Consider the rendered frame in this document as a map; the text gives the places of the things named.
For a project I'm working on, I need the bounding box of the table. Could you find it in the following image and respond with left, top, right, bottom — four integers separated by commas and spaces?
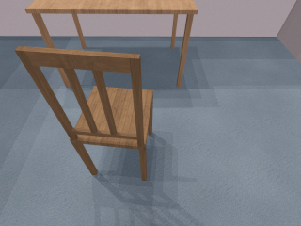
25, 0, 198, 88

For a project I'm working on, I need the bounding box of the chair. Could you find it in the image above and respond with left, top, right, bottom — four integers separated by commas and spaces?
14, 46, 153, 181

